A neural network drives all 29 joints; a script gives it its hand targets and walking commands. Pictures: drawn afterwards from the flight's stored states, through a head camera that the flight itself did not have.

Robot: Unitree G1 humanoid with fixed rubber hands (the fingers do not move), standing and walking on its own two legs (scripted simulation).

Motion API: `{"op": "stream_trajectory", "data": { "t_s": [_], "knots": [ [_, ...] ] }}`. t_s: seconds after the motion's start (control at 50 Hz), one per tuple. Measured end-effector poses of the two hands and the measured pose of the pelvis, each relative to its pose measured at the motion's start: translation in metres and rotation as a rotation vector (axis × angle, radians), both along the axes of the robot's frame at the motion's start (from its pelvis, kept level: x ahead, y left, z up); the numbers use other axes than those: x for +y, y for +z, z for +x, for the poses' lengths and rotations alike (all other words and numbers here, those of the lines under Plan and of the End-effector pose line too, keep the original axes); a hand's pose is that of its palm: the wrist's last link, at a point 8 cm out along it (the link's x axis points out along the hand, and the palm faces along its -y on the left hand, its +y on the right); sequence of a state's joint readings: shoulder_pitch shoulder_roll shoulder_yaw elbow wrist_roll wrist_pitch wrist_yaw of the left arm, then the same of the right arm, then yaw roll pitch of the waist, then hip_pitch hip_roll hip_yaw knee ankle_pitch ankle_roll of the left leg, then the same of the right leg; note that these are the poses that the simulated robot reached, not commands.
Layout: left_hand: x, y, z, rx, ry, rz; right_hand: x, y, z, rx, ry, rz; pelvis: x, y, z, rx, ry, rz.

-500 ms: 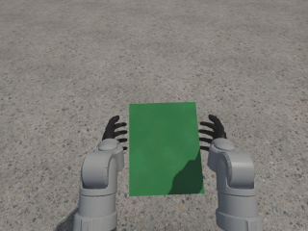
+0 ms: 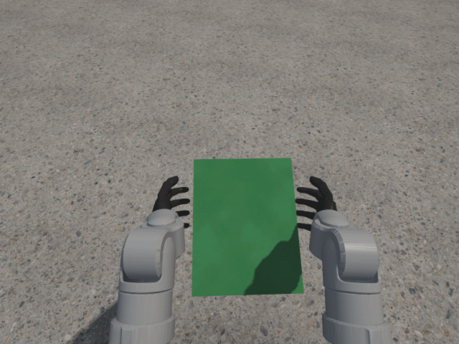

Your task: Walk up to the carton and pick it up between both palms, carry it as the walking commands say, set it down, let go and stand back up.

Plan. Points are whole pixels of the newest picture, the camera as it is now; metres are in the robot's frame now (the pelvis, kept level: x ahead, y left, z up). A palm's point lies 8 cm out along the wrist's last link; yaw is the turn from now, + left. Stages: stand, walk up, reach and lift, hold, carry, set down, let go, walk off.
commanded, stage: carry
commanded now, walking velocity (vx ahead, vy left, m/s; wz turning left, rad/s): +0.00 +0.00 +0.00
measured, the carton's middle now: (241, 227) +0.34 +0.01 -0.01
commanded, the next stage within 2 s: none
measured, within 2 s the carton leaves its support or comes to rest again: neither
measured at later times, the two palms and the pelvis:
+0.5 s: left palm (214, 251) +0.23 +0.05 +0.11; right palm (395, 258) +0.23 -0.20 +0.11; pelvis -0.06 -0.07 +0.00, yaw +0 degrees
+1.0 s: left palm (209, 246) +0.24 +0.06 +0.10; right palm (380, 254) +0.24 -0.19 +0.09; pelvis -0.05 -0.06 +0.00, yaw +1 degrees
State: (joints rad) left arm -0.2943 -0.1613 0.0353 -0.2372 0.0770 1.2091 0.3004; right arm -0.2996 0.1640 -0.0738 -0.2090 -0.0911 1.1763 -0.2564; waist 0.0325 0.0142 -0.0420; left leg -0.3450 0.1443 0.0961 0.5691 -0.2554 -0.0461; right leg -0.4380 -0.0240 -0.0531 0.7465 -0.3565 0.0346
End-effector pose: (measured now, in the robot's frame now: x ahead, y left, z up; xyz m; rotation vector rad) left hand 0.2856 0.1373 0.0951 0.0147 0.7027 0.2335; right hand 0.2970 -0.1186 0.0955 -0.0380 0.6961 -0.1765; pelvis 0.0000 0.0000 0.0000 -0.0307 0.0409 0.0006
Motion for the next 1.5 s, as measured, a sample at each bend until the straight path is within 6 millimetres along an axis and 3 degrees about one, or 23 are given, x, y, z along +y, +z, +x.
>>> {"op": "stream_trajectory", "data": {
  "t_s": [0.06,0.18,0.3,0.48,0.68,1.5],
  "knots": [
    [-0.023,0.001,-0.003,-0.023,0.008,0.021,-0.023,-0.005,-0.003,-0.024,-0.002,0.021,-0.022,-0.007,-0.007,-0.001,0.003,0.003],
    [-0.067,0.0,-0.014,0.02,-0.05,0.043,-0.066,-0.011,-0.03,0.017,-0.061,0.038,-0.048,-0.001,-0.025,0.0,0.014,0.042],
    [-0.084,0.005,-0.026,-0.011,-0.068,0.044,-0.083,-0.002,-0.052,-0.012,-0.084,0.041,-0.058,-0.002,-0.043,-0.002,0.001,0.043],
    [-0.084,0.014,-0.056,-0.007,-0.033,0.029,-0.083,0.013,-0.066,-0.007,-0.04,0.0,-0.072,0.002,-0.057,-0.017,0.002,0.044],
    [-0.082,0.017,-0.064,-0.001,-0.02,0.039,-0.08,0.013,-0.072,-0.001,-0.03,0.006,-0.072,0.002,-0.064,-0.019,0.009,0.042],
    [-0.064,-0.026,-0.014,-0.009,-0.054,0.003,-0.068,-0.03,-0.025,0.0,-0.014,0.022,-0.055,0.001,-0.024,-0.022,0.011,0.039]
  ]
}}
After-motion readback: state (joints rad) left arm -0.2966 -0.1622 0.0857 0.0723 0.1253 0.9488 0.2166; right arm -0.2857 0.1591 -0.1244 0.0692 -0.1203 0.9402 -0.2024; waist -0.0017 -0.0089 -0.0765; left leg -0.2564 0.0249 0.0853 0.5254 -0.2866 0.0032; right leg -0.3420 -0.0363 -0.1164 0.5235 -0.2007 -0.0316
